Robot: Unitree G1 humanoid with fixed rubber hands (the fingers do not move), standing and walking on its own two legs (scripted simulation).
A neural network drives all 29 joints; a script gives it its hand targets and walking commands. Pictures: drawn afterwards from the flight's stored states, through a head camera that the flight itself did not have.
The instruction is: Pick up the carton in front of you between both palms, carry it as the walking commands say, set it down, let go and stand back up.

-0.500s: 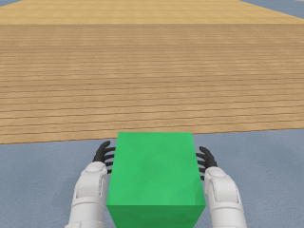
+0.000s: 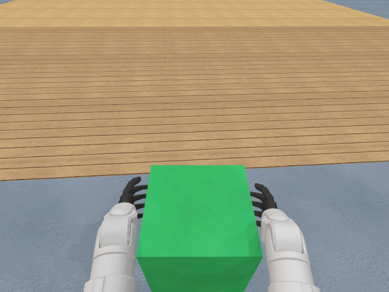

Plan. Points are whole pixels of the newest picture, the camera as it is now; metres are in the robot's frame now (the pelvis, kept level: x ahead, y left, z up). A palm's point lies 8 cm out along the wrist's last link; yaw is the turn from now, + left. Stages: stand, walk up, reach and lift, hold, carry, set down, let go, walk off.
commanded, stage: hold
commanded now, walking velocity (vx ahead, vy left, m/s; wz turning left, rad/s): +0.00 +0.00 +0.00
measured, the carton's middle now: (197, 233) +0.29 +0.00 -0.02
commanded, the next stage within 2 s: carry in 0.28 s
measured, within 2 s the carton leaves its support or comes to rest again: neither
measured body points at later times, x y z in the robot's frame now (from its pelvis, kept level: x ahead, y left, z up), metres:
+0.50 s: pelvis +0.04 +0.02 -0.01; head +0.00 +0.02 +0.44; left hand +0.34 +0.17 +0.07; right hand +0.33 -0.13 +0.06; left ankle +0.02 +0.14 -0.75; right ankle +0.02 -0.13 -0.74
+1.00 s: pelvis +0.28 +0.03 -0.01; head +0.26 +0.03 +0.44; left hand +0.51 +0.20 +0.07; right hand +0.53 -0.11 +0.07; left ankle +0.39 +0.14 -0.72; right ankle +0.14 -0.08 -0.75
